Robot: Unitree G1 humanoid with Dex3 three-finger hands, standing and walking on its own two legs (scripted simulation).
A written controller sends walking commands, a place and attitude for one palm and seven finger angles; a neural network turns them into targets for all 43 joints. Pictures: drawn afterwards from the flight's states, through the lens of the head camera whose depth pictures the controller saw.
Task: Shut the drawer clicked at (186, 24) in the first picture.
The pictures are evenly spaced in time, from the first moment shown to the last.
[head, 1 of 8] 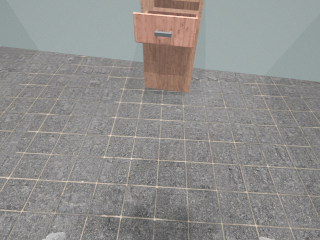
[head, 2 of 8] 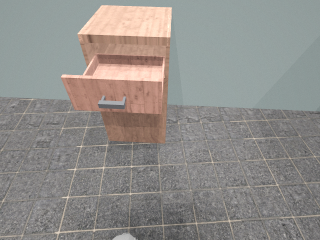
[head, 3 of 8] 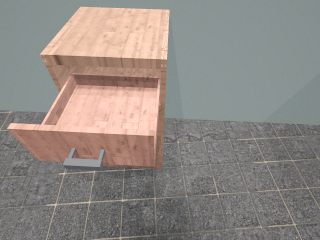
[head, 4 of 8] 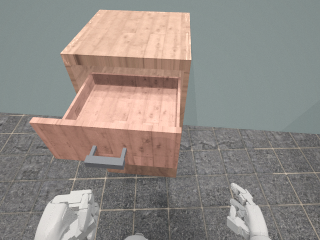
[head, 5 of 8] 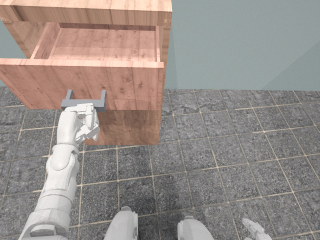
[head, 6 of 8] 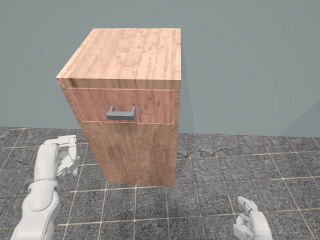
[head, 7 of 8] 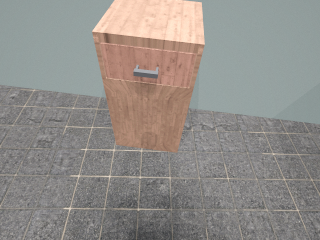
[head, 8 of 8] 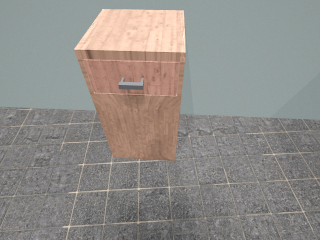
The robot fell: no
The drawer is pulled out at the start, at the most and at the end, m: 0.30 0.30 0.00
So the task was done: yes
